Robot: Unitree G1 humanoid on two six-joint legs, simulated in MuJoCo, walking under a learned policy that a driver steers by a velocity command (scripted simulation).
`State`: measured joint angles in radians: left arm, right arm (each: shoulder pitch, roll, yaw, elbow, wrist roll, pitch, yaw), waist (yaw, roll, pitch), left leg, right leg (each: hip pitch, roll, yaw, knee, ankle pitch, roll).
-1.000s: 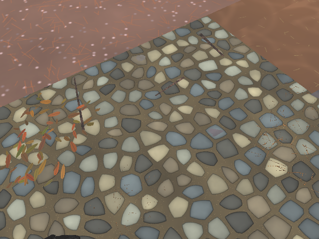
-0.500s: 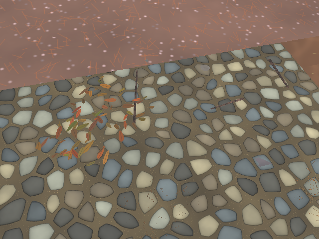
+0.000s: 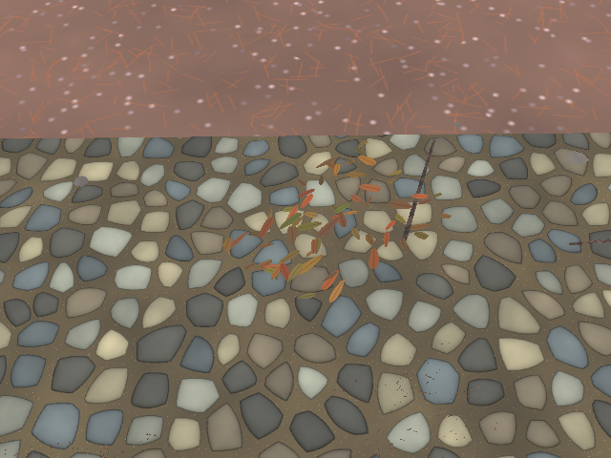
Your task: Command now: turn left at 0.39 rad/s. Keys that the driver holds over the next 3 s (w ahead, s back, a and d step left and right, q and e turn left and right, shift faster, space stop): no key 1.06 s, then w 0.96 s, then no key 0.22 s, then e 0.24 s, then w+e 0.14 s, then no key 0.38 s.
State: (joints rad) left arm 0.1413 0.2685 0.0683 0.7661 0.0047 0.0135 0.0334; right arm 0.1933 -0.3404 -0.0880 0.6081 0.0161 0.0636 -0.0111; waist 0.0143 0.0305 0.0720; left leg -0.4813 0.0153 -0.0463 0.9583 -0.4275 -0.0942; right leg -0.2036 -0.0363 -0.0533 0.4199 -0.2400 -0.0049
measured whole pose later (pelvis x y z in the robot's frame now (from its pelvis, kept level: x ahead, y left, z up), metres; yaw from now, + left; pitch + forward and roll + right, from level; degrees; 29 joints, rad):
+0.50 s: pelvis +0.01 +0.04 -0.01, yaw +4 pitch -1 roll +1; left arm 0.19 0.28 0.04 0.85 0.01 0.02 0.02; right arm 0.13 -0.23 -0.02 0.71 -0.02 0.00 0.00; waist 0.01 -0.01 0.04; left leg -0.24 -0.05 -0.01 0.51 -0.26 0.03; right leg -0.21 -0.05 0.01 0.51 -0.29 0.03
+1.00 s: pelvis +0.01 +0.03 -0.01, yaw +3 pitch -2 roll +0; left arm 0.17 0.25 0.02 0.99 0.00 0.00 0.03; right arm 0.20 -0.24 -0.04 0.90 -0.01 0.01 -0.03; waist 0.00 0.00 0.05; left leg -0.19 -0.01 -0.02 0.50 -0.27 0.00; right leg -0.16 -0.02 0.00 0.49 -0.30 0.02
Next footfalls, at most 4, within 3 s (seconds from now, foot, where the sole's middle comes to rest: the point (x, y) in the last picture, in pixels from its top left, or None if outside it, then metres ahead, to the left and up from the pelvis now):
0.12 left None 0.05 0.15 -0.78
0.46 right None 0.04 -0.10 -0.78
1.74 right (368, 457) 0.44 -0.06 -0.78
2.24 left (259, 347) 0.69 0.18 -0.78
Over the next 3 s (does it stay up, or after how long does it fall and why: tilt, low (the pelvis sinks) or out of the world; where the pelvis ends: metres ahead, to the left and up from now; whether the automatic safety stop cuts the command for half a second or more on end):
stays up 0.63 0.02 0.00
